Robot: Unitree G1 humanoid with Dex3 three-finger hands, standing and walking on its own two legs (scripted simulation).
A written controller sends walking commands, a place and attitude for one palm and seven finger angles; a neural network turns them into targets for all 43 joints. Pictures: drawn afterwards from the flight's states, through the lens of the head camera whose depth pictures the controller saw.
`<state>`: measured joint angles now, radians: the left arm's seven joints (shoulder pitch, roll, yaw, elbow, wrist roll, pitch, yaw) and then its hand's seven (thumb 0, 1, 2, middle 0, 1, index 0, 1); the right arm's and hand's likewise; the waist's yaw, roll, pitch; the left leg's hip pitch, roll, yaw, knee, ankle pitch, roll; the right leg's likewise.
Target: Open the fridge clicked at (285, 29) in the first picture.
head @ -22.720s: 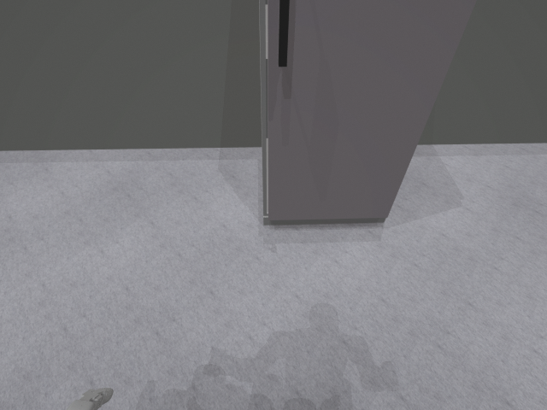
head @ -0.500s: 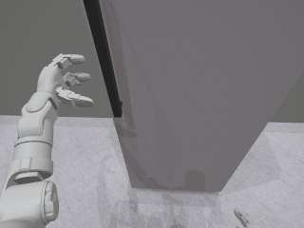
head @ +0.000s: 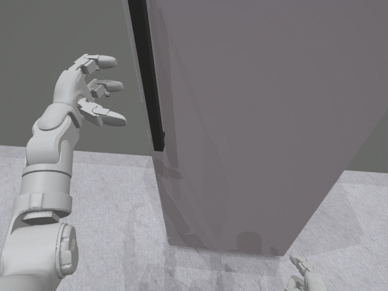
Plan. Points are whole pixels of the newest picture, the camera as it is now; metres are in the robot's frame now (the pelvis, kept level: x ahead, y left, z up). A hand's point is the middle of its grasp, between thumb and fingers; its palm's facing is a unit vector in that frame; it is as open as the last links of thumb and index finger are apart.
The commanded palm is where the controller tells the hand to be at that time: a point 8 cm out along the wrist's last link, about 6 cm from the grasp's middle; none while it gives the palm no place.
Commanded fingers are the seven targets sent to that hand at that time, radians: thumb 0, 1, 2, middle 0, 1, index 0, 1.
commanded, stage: move the hooked fingers beside the handle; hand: left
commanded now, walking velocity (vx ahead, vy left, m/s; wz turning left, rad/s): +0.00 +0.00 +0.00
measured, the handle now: (151, 73) +0.46 +0.12 +0.25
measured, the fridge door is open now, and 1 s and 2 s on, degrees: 0 0 0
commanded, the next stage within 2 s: feel for the door with the fingertips in 0.52 s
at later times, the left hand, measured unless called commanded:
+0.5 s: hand (112, 110) +0.39 +0.19 +0.21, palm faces -0.01 -1.00 -0.03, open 14.0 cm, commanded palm +0.37 +0.23 +0.22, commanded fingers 0.00 -0.50 0.30 -0.30 -1.20 -0.30 -1.20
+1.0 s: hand (131, 103) +0.40 +0.15 +0.22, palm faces -0.04 -1.00 +0.00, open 14.0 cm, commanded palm +0.38 +0.20 +0.21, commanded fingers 0.00 -0.50 0.30 -0.30 -1.20 -0.30 -1.20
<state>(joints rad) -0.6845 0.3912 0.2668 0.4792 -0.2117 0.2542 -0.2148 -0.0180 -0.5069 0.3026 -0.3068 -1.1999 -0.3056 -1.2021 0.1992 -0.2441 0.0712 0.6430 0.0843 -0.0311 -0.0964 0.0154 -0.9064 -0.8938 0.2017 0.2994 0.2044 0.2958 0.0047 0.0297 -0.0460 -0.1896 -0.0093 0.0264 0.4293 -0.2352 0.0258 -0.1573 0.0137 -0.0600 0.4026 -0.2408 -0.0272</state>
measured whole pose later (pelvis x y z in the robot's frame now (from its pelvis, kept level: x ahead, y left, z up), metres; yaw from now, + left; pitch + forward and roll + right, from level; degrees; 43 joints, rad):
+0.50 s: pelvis -0.01 +0.00 +0.00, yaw +0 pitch -1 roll +0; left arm -0.61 0.38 0.24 0.43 -0.22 0.28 -0.21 -0.02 -0.50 0.30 -0.30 -1.20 -0.30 -1.20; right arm 0.23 -0.27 0.05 0.64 0.09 -0.02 -0.10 0.02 -0.91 -0.89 0.20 0.30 0.20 0.30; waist 0.00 0.05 -0.02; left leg -0.19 -0.01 0.03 0.41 -0.21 0.03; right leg -0.16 0.01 -0.06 0.39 -0.22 -0.03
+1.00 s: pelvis +0.00 +0.00 +0.00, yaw +0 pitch -1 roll +0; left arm -0.65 0.30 0.20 0.42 -0.21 0.29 -0.16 -0.02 -0.51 0.30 -0.31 -1.20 -0.30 -1.20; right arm 0.22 -0.25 0.06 0.66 0.08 -0.02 -0.09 0.02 -0.91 -0.89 0.20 0.30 0.20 0.30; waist 0.00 0.04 -0.04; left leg -0.18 -0.01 0.03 0.41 -0.22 0.02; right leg -0.15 0.02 -0.06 0.40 -0.23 -0.03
